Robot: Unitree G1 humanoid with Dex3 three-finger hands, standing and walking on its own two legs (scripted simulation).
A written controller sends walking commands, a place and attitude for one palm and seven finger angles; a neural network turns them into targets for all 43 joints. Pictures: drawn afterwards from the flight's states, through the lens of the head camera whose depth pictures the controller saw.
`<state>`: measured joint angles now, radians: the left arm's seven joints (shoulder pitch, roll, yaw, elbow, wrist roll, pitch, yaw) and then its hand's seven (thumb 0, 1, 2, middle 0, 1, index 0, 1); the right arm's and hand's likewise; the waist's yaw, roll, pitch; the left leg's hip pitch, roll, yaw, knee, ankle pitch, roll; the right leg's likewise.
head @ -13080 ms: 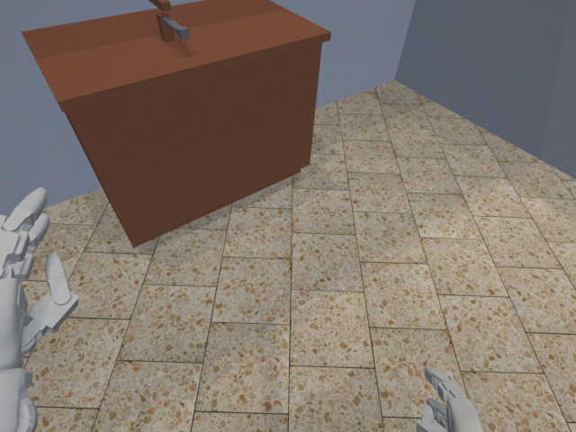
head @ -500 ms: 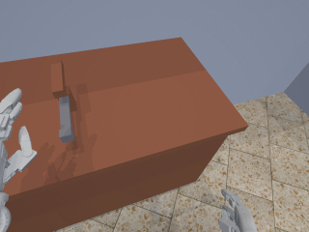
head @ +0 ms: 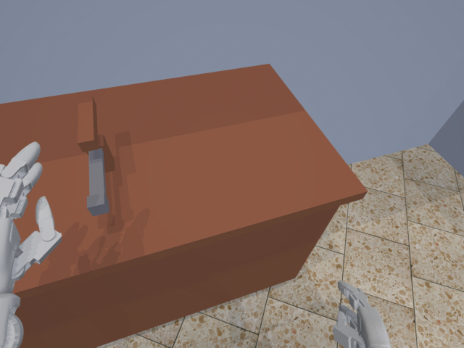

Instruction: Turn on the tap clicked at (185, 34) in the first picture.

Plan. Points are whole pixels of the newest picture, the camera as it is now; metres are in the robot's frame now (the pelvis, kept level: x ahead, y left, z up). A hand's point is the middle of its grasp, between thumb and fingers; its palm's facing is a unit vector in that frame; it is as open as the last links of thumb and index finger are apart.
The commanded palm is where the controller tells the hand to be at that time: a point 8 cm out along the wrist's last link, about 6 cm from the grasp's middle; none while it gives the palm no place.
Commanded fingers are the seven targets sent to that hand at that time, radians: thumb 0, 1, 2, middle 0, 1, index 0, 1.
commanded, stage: shuffle to correct the standing spot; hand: left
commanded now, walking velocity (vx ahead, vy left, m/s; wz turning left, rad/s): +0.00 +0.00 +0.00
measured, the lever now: (98, 204) +0.32 +0.27 +0.05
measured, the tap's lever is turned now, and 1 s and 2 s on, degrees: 0 0 0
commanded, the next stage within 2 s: come to a stop and stand still in 0.80 s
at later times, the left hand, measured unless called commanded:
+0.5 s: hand (89, 240) +0.21 +0.20 +0.16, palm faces +0.31 -0.86 -0.40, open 7.4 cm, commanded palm +0.15 +0.24 +0.17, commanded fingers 0.00 0.90 0.90 -0.20 -0.30 -0.20 -0.30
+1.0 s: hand (128, 247) +0.21 +0.15 +0.16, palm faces +0.30 -0.86 -0.41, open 7.4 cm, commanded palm +0.15 +0.20 +0.17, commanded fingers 0.00 0.90 0.90 -0.20 -0.30 -0.20 -0.30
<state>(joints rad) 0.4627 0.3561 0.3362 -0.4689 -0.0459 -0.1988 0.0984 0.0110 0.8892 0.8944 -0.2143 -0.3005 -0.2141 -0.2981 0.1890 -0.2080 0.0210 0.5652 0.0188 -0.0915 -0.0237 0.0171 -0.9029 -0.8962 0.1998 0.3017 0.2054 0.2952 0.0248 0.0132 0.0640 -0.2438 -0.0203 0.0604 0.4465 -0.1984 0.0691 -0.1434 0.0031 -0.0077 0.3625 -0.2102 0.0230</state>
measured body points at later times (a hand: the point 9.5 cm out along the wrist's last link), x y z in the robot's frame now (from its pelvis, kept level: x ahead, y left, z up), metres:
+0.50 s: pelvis -0.01 -0.04 +0.00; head +0.03 -0.03 +0.45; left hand +0.19 +0.24 +0.18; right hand +0.17 -0.26 -0.08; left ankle +0.03 +0.07 -0.74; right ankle -0.01 -0.14 -0.74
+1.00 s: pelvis -0.01 -0.08 -0.01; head +0.03 -0.08 +0.44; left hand +0.18 +0.20 +0.18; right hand +0.17 -0.31 -0.09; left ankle +0.03 +0.07 -0.74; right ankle -0.01 -0.14 -0.74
